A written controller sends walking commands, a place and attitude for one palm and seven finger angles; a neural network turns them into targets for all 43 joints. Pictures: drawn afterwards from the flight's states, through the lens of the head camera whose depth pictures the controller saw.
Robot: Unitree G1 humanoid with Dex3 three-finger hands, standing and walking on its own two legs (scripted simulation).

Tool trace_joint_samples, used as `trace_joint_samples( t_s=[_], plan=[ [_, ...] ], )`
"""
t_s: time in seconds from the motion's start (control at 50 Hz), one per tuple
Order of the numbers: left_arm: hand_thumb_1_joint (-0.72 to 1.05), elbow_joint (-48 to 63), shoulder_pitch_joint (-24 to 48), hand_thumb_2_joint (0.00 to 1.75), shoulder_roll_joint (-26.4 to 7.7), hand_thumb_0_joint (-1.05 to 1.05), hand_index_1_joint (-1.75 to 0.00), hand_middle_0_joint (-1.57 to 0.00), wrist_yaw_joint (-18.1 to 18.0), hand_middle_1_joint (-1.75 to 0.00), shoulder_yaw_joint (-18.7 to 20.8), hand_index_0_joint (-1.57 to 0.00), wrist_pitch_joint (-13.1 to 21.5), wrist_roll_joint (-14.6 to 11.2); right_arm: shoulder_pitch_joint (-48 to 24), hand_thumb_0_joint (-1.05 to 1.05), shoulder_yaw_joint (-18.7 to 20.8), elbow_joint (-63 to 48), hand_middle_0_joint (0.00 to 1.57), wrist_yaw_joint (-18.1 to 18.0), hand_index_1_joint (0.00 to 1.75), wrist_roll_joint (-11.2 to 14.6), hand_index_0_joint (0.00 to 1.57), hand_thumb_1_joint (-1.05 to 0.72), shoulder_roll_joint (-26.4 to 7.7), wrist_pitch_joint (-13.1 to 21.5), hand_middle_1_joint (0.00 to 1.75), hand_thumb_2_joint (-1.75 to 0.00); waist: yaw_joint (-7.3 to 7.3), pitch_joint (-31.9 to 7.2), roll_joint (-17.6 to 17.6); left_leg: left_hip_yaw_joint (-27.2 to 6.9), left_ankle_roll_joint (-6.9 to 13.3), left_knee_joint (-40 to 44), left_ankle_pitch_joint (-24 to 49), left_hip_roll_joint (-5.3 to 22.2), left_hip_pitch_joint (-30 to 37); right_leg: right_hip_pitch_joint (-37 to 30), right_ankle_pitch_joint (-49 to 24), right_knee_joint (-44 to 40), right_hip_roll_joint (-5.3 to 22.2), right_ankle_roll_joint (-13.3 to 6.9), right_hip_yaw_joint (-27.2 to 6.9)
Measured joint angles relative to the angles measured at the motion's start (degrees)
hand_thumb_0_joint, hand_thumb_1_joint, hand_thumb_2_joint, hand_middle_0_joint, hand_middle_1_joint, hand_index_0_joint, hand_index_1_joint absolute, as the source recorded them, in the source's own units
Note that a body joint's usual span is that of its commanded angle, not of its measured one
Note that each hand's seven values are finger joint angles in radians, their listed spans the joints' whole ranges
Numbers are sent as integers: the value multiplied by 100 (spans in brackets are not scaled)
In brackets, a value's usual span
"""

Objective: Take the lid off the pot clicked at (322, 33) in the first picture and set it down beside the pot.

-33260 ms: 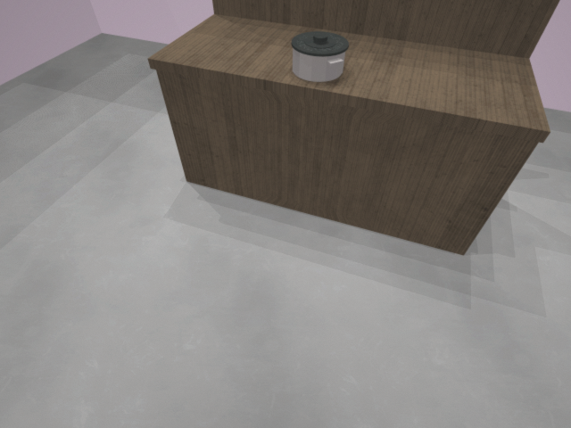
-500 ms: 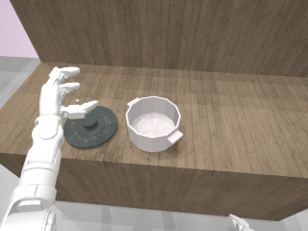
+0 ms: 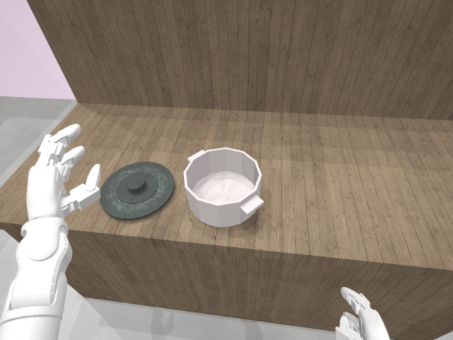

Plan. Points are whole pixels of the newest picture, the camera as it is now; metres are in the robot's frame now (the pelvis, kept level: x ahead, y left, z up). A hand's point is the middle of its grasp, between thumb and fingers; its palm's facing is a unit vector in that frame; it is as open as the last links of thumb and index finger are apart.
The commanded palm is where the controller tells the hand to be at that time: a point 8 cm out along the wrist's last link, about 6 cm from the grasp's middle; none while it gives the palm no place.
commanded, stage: draw the hand back to the body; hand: left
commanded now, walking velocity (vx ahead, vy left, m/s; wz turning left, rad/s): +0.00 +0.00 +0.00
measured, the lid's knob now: (135, 183) +0.50 +0.29 -0.07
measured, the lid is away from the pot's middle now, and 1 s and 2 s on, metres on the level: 0.24 0.24 0.24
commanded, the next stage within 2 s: step back with the hand held close in 0.96 s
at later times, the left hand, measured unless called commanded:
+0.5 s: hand (59, 233) +0.22 +0.25 +0.15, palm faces +0.39 -0.87 -0.32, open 7.5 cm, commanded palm +0.16 +0.29 +0.17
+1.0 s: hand (19, 268) +0.17 +0.27 +0.16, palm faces +0.42 -0.83 -0.37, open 7.5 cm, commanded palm +0.12 +0.31 +0.17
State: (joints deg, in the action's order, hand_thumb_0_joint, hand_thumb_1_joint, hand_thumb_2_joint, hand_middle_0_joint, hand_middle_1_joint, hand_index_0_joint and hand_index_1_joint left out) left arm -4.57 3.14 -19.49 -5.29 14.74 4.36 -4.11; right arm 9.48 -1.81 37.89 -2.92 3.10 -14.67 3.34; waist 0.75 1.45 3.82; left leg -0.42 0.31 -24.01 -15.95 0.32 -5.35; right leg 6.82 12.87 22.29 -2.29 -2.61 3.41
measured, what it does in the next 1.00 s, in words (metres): stands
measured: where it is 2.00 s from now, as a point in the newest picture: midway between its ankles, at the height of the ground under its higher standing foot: outside the picture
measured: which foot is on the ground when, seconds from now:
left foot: down 0.00-1.00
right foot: down 0.00-1.00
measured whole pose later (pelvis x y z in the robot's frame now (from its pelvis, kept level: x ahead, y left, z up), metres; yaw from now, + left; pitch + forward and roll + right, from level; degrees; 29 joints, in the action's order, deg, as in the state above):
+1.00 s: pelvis -0.01 +0.03 +0.00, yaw +1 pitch -4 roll -1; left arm 27.1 -30.1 -18.7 -6.1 16.5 5.6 -4.0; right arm 9.7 -2.1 35.8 -3.2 1.8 -12.5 6.7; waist 3.7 0.6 4.0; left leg -0.4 2.3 -26.0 -16.3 -1.5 -5.2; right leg 5.8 12.6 22.9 -0.4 -0.6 3.5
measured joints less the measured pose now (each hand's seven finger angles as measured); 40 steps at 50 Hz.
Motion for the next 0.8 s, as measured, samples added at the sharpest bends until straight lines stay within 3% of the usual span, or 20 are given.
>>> trace_joint_samples(
  t_s=[0.3,0.8],
  plan=[
    [85,960,-1016,88,114,1,-33,-21,-28,-33,53,-21,106,-87,-52,1,-53,-32,20,-13,30,-37,20,-91,89,157,30,-90,117,64,52,-34,-7,21,111,-6,54,-88,-121,-69,8,-9,38],
    [89,2909,-3152,90,63,1,-30,-21,-28,-30,145,-20,200,-28,90,1,18,-146,20,-12,30,-122,20,-91,147,352,30,-90,216,-49,37,15,143,-134,7,-121,22,-96,-75,-1,123,144,-9]
  ],
)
